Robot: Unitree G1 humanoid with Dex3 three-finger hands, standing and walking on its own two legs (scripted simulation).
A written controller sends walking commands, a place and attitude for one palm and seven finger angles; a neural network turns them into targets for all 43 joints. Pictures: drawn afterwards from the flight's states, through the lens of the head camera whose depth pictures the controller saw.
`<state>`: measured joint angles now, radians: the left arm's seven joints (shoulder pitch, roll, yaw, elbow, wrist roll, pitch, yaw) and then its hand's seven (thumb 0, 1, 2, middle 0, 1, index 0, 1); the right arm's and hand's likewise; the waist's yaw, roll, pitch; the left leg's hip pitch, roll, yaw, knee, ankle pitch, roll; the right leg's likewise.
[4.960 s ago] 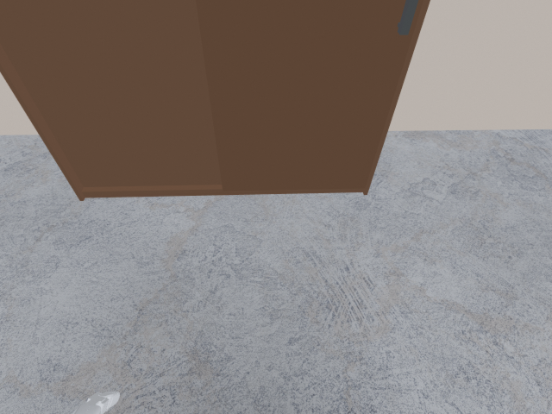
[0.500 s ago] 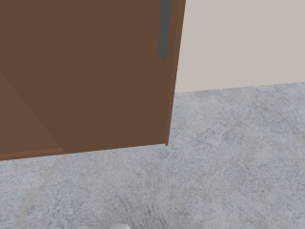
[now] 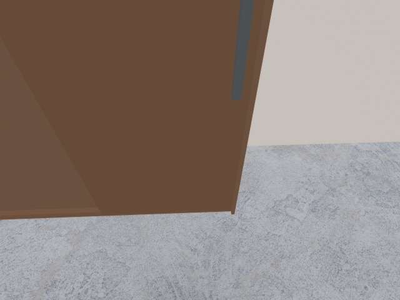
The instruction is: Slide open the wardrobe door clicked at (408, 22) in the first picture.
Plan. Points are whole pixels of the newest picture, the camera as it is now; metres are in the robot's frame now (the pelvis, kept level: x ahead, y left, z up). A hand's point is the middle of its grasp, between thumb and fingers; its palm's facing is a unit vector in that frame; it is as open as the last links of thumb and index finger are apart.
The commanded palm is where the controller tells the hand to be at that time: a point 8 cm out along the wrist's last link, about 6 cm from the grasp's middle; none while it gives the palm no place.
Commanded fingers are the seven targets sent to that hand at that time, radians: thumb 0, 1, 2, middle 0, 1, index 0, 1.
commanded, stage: take the last steps up to it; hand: right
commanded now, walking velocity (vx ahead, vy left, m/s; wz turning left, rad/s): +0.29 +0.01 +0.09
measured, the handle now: (239, 50) +0.72 -0.08 +0.19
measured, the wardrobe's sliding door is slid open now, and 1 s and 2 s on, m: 0.00 0.00 0.00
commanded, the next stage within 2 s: come to a stop and stand still in 0.56 s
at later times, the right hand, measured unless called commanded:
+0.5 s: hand (265, 286) +0.22 -0.14 -0.17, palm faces -0.07 +0.98 -0.19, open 7.4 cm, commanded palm none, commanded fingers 0.00 -0.90 -0.90 0.20 0.30 0.20 0.30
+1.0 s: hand (267, 284) +0.22 -0.15 -0.18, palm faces +0.05 +0.98 -0.19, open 7.3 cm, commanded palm none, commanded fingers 0.00 -0.90 -0.90 0.20 0.30 0.20 0.30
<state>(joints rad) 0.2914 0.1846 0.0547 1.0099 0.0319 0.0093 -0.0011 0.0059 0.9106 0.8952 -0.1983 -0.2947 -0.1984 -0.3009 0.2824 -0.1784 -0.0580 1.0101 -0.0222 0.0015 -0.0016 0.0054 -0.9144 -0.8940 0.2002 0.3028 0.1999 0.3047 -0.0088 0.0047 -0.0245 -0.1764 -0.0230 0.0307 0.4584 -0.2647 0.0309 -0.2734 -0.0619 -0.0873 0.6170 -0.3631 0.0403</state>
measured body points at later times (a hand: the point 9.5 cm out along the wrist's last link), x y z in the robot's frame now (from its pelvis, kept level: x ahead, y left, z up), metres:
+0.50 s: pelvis +0.13 +0.03 -0.01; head +0.15 +0.04 +0.44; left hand -0.01 +0.21 -0.17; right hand +0.22 -0.19 -0.16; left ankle +0.21 +0.14 -0.74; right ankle +0.02 -0.11 -0.74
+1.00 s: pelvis +0.21 +0.02 +0.00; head +0.23 +0.01 +0.45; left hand +0.29 +0.25 -0.15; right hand +0.22 -0.20 -0.17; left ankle +0.19 +0.14 -0.72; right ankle +0.27 -0.08 -0.74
